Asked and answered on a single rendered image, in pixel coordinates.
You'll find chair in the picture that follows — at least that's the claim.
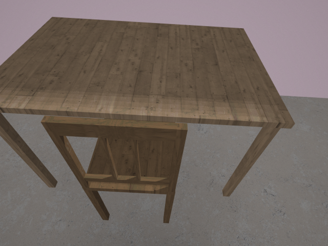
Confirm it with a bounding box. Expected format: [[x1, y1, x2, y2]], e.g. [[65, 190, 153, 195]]
[[41, 116, 188, 223]]

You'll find table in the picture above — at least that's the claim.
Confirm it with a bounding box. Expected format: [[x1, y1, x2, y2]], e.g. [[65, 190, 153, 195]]
[[0, 17, 295, 197]]

